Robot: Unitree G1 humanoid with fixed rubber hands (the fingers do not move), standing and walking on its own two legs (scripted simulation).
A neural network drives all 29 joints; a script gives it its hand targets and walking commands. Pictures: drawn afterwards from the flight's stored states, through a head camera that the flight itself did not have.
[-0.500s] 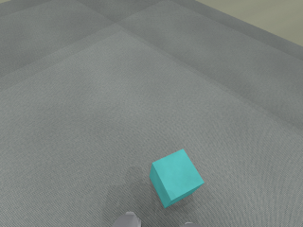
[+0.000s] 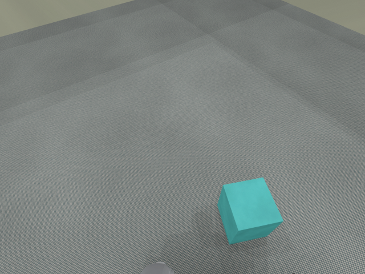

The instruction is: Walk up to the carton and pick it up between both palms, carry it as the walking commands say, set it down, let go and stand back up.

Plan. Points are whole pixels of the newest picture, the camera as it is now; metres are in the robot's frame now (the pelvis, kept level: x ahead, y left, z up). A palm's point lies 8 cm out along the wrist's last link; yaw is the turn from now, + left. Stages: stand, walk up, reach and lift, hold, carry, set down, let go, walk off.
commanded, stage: walk up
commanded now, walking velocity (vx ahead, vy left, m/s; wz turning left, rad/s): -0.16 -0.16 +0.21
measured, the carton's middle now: (245, 211) +0.50 -0.24 -0.62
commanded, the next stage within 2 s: none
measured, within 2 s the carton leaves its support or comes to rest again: neither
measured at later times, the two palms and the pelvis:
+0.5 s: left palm out of the picture -0.04 +0.22 -0.14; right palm out of the picture +0.01 -0.24 -0.11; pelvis -0.08 -0.01 +0.01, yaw +0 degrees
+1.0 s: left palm out of the picture -0.16 +0.18 -0.14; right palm out of the picture -0.01 -0.27 -0.12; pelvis -0.15 -0.06 +0.00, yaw +10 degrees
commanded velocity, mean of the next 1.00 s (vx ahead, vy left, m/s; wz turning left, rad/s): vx -0.14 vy -0.07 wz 0.15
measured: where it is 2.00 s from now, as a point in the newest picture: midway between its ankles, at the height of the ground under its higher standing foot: outside the picture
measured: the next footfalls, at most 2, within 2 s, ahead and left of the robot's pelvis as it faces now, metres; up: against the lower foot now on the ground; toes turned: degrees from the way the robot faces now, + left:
left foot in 0.04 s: +0.06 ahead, +0.11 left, +0.00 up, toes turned +5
right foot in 0.56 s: -0.06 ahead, -0.16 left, +0.00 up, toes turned +1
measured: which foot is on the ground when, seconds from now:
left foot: up 0.00-0.02, down 0.04-0.56, up 0.58-0.96, down 0.98-1.00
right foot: down 0.00-0.04, up 0.06-0.54, down 0.56-1.00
